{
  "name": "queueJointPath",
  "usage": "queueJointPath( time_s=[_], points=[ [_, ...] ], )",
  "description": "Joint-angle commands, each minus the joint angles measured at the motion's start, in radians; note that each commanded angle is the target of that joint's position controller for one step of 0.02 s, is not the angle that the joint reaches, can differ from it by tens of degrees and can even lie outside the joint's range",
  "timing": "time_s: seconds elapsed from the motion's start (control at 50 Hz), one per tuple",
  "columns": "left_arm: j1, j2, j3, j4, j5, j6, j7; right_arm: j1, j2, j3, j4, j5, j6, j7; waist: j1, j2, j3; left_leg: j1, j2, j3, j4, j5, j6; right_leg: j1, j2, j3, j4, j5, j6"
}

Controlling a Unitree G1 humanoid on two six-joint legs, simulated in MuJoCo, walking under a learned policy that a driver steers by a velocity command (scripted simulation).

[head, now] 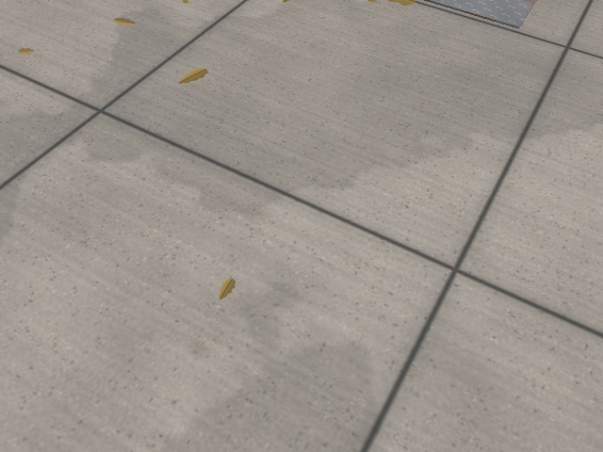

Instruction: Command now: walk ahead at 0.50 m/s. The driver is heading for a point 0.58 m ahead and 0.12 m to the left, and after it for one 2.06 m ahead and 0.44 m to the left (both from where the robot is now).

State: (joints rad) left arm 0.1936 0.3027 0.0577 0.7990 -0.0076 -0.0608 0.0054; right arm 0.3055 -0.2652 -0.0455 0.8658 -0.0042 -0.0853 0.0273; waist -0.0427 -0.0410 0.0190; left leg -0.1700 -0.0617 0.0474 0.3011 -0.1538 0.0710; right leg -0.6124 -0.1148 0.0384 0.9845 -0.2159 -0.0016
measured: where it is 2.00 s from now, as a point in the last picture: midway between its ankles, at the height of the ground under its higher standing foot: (214, 246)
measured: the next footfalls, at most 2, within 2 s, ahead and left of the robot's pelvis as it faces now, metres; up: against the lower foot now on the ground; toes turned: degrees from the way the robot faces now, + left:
right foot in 0.28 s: +0.33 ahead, -0.16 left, +0.00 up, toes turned -2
left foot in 0.84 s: +0.60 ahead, +0.10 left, +0.00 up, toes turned +18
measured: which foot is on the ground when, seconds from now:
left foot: down 0.00-0.30, up 0.32-0.82, down 0.84-1.00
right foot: up 0.00-0.26, down 0.28-0.86, up 0.88-1.00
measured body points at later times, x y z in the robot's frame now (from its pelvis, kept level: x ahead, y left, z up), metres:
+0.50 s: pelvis +0.28 -0.08 +0.00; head +0.30 -0.09 +0.45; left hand +0.34 +0.20 -0.12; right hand +0.38 -0.35 -0.13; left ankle +0.28 +0.09 -0.66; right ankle +0.29 -0.16 -0.75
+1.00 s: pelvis +0.54 +0.02 -0.01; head +0.57 +0.04 +0.44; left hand +0.57 +0.32 -0.13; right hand +0.74 -0.21 -0.12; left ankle +0.56 +0.09 -0.75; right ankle +0.53 -0.16 -0.65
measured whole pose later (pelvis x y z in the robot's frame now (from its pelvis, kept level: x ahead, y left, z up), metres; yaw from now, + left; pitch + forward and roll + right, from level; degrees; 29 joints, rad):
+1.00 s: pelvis +0.54 +0.02 -0.01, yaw +21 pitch +1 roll +0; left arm 0.16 0.29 0.06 0.84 -0.01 -0.11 0.00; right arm 0.24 -0.28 -0.08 0.76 0.01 -0.05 0.03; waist -0.01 -0.01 0.07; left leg -0.30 -0.10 0.01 0.46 -0.17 0.11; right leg -0.44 -0.07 0.04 1.17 -0.36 0.00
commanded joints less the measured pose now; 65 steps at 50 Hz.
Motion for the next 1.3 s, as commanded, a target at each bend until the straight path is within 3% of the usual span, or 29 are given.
queueJointPath(
  time_s=[0.02,0.1,0.18,0.24,0.28,0.3,0.32,0.34,0.36,0.38,0.44,0.54,0.62,0.72,0.78,0.82,0.84,0.86,0.88,0.9,0.92,0.94,0.96,1.02,1.06,1.12,1.18,1.24,1.3],
  points=[
    [-0.022,0.042,0.008,-0.057,0.006,-0.006,-0.001,-0.043,-0.160,-0.036,-0.055,0.004,-0.016,-0.015,0.026,0.095,0.003,0.029,0.268,-0.194,-0.187,0.168,0.159,-0.061,-0.029,0.019,-0.143,0.161,0.019],
    [-0.155,0.021,-0.004,-0.086,-0.002,-0.018,-0.017,0.023,-0.179,-0.039,-0.020,0.016,-0.006,-0.024,-0.023,0.095,0.032,0.047,0.244,-0.122,-0.190,0.156,0.130,-0.004,0.012,-0.022,-0.354,0.312,0.019],
    [-0.245,0.033,-0.005,-0.122,-0.010,-0.027,-0.038,0.079,-0.187,-0.044,0.020,0.023,0.014,-0.028,-0.041,0.100,0.058,0.168,0.300,-0.135,-0.139,0.175,0.122,-0.024,0.031,-0.017,-0.447,0.264,-0.008],
    [-0.201,0.067,0.005,-0.117,-0.008,-0.033,-0.048,0.064,-0.205,-0.053,0.029,0.026,0.029,-0.034,0.004,0.122,0.027,0.239,0.327,-0.140,-0.049,0.338,0.095,0.064,0.058,-0.034,-0.487,0.157,-0.049],
    [0.038,0.136,0.044,-0.042,-0.002,-0.034,-0.037,0.041,-0.183,-0.044,0.022,0.022,0.039,-0.038,0.124,0.105,-0.124,0.171,0.248,-0.073,0.231,0.556,0.049,0.416,0.099,-0.074,-0.511,0.164,-0.101],
    [0.214,0.210,0.065,-0.011,0.010,-0.031,-0.026,0.062,-0.127,-0.020,-0.004,-0.001,0.038,-0.039,0.177,-0.021,-0.280,-0.047,0.181,-0.037,0.553,0.271,0.012,0.732,-0.094,0.144,-0.479,0.185,-0.166],
    [0.241,0.259,0.074,0.008,0.008,-0.025,-0.031,0.183,-0.011,0.012,-0.007,0.007,0.017,-0.030,0.111,-0.282,-0.384,-0.428,0.000,-0.062,0.859,-0.393,-0.041,1.013,-0.286,0.594,-0.606,-0.063,-0.305],
    [0.226,0.154,0.046,-0.006,0.001,-0.027,-0.030,0.111,-0.129,-0.015,0.006,0.033,0.000,-0.026,0.159,-0.148,-0.323,-0.532,0.047,-0.193,0.969,-0.430,-0.028,0.959,-0.269,0.616,-0.673,-0.199,-0.267],
    [0.156,0.122,0.034,-0.013,0.003,-0.031,-0.026,0.023,-0.173,-0.031,-0.024,0.056,-0.010,-0.023,0.149,-0.102,-0.184,-0.582,0.091,-0.182,0.973,-0.335,-0.014,0.832,-0.245,0.469,-0.697,-0.167,-0.224],
    [0.086,0.102,0.028,-0.020,0.008,-0.035,-0.025,-0.016,-0.164,-0.031,-0.029,0.053,-0.011,-0.030,0.115,-0.039,-0.117,-0.546,0.140,-0.159,0.933,-0.242,-0.018,0.704,-0.209,0.360,-0.726,-0.076,-0.201],
    [0.003,0.046,0.017,-0.009,0.024,-0.053,-0.026,0.016,-0.115,-0.038,-0.012,0.039,0.022,-0.034,0.048,-0.063,-0.046,-0.420,0.197,-0.166,0.845,-0.113,-0.037,0.510,-0.140,0.160,-0.818,0.089,-0.176],
    [0.022,0.079,0.030,0.035,0.028,-0.063,-0.010,-0.052,-0.079,-0.040,-0.045,0.032,0.050,-0.034,0.042,-0.017,0.018,-0.519,0.196,-0.183,0.701,0.061,-0.064,0.494,-0.131,-0.023,-0.873,0.248,-0.182],
    [0.034,0.100,0.032,0.051,0.023,-0.052,0.006,-0.160,-0.057,-0.030,-0.083,0.024,0.040,-0.011,0.076,-0.002,0.048,-0.493,0.181,-0.105,0.480,0.230,-0.062,0.517,-0.106,-0.149,-0.891,0.288,-0.154],
    [0.122,0.129,0.044,0.094,0.004,-0.017,0.013,-0.303,-0.039,-0.017,-0.166,0.025,0.040,0.020,0.124,0.016,0.091,-0.558,0.161,-0.031,0.344,0.174,-0.027,0.701,-0.162,-0.211,-0.828,0.414,-0.148],
    [0.099,0.162,0.055,0.089,-0.007,0.008,0.021,-0.281,-0.069,-0.033,-0.196,0.027,0.045,0.036,0.076,-0.025,0.043,-0.454,0.095,0.043,0.326,0.038,0.019,0.764,-0.177,-0.252,-0.687,0.794,-0.121],
    [0.072,0.186,0.061,0.078,-0.010,0.024,0.029,-0.123,-0.128,-0.066,-0.173,0.031,0.052,0.034,-0.023,-0.053,-0.056,-0.236,0.022,0.083,0.324,-0.038,0.068,0.740,-0.163,-0.269,-0.441,1.023,-0.097],
    [0.049,0.182,0.057,0.069,-0.014,0.025,0.032,0.042,-0.185,-0.099,-0.133,0.032,0.054,0.020,-0.114,-0.021,-0.137,0.019,-0.005,0.055,0.242,0.024,0.109,0.619,-0.121,-0.285,-0.215,0.919,-0.062],
    [0.082,0.104,0.032,0.047,0.022,0.012,0.027,0.145,-0.276,-0.124,-0.107,0.034,0.066,-0.005,-0.112,0.167,-0.218,0.307,0.180,-0.239,0.234,0.056,0.173,0.334,-0.045,-0.281,0.110,0.325,-0.018],
    [0.135,0.008,0.000,-0.005,0.019,-0.026,0.008,0.083,-0.319,-0.122,-0.143,0.032,0.052,-0.001,-0.010,0.318,-0.338,0.571,0.390,-0.835,0.059,-0.145,0.386,-0.052,0.181,-0.094,0.419,-0.375,0.028],
    [0.014,0.103,0.018,-0.019,-0.019,-0.068,-0.010,0.096,-0.229,-0.095,-0.150,0.025,0.040,0.006,-0.081,0.165,-0.329,0.559,0.388,-0.822,-0.022,-0.176,0.339,-0.161,0.122,0.066,0.448,-0.340,0.000],
    [-0.049,0.116,0.021,-0.045,-0.044,-0.087,-0.017,0.059,-0.189,-0.085,-0.150,0.020,0.027,0.005,-0.069,0.124,-0.198,0.442,0.355,-0.670,-0.026,-0.121,0.296,-0.195,0.079,0.054,0.391,-0.253,-0.027],
    [-0.049,0.102,0.020,-0.034,-0.029,-0.093,-0.010,-0.007,-0.164,-0.077,-0.158,0.022,0.019,0.007,-0.013,0.026,-0.108,0.282,0.307,-0.552,-0.031,-0.007,0.259,-0.147,0.033,0.051,0.289,-0.180,-0.027],
    [-0.040,0.114,0.030,-0.022,-0.003,-0.086,-0.003,-0.062,-0.130,-0.067,-0.171,0.020,0.016,0.003,0.020,0.029,-0.076,0.175,0.269,-0.468,-0.040,0.089,0.237,-0.081,0.004,0.050,0.201,-0.138,-0.016],
    [-0.002,0.093,0.033,-0.018,0.016,-0.049,-0.004,-0.084,-0.134,-0.062,-0.187,0.013,0.013,-0.014,0.065,0.059,-0.053,0.024,0.231,-0.373,-0.085,0.245,0.234,0.015,-0.011,0.029,0.086,-0.073,0.032],
    [-0.052,0.068,0.024,-0.034,0.022,-0.037,-0.001,-0.054,-0.154,-0.065,-0.176,0.012,0.011,-0.028,0.051,0.069,-0.030,-0.018,0.210,-0.304,-0.103,0.310,0.224,-0.001,-0.006,0.006,-0.033,0.027,0.061],
    [-0.152,0.037,0.008,-0.057,0.018,-0.041,-0.009,-0.012,-0.153,-0.062,-0.153,0.014,0.016,-0.038,0.005,0.097,-0.013,-0.046,0.154,-0.217,-0.101,0.272,0.166,0.048,0.024,-0.014,-0.271,0.252,0.067],
    [-0.239,0.036,0.001,-0.081,0.004,-0.049,-0.022,0.041,-0.162,-0.061,-0.123,0.016,0.015,-0.036,-0.041,0.116,0.011,-0.031,0.174,-0.232,-0.111,0.139,0.145,0.089,0.052,-0.021,-0.403,0.384,0.051],
    [-0.285,0.062,0.005,-0.103,0.001,-0.058,-0.034,0.079,-0.160,-0.061,-0.093,0.020,0.019,-0.037,-0.052,0.118,0.034,0.104,0.233,-0.280,-0.057,0.157,0.143,0.020,0.056,-0.004,-0.469,0.321,0.016],
    [-0.243,0.088,0.013,-0.101,0.001,-0.068,-0.044,0.083,-0.172,-0.067,-0.078,0.017,0.032,-0.046,-0.017,0.144,0.024,0.210,0.280,-0.309,0.015,0.309,0.121,0.043,0.071,-0.011,-0.500,0.193,-0.031]
  ],
)
Keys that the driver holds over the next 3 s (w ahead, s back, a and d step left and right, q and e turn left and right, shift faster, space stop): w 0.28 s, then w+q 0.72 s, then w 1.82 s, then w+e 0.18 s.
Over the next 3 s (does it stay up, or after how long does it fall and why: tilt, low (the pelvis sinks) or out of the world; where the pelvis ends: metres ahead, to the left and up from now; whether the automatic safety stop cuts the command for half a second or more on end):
stays up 1.58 0.48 -0.02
